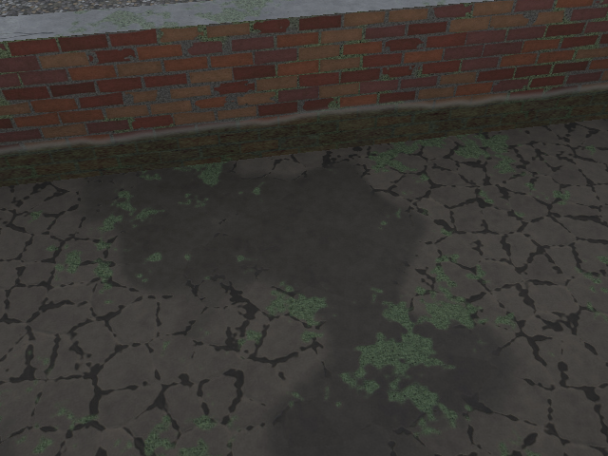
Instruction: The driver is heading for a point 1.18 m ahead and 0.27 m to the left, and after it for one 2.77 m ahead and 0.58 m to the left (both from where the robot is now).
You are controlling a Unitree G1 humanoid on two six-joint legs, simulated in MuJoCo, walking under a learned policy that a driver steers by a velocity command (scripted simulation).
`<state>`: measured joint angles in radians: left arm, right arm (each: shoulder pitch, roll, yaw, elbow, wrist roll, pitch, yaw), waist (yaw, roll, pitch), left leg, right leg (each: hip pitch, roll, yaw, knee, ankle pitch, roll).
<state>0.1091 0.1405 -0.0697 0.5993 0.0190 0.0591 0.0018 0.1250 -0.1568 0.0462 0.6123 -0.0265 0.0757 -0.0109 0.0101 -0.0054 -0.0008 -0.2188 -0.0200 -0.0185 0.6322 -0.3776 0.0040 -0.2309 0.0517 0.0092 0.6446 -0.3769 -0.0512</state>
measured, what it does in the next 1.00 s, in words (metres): stands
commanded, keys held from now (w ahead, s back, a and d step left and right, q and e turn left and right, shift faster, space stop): w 0.56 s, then no key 0.44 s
